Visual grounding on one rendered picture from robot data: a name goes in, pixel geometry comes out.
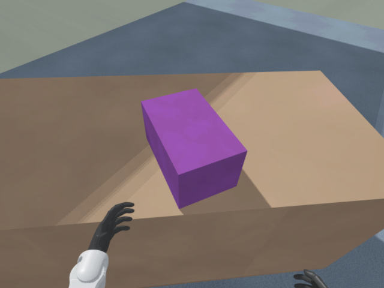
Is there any left robot hand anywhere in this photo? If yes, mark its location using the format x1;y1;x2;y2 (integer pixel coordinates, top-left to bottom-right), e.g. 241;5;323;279
88;202;134;253

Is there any pedestal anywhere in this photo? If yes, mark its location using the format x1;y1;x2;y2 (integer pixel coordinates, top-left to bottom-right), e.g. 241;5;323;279
0;71;384;288

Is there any right robot hand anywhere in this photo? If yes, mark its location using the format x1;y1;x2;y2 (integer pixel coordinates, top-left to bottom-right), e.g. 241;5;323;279
293;269;328;288

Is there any robot left forearm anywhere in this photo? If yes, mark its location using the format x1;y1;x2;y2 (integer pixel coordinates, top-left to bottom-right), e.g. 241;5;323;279
69;250;109;288

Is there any carton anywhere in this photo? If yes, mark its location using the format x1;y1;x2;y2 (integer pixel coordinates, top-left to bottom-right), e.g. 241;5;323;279
141;89;247;209

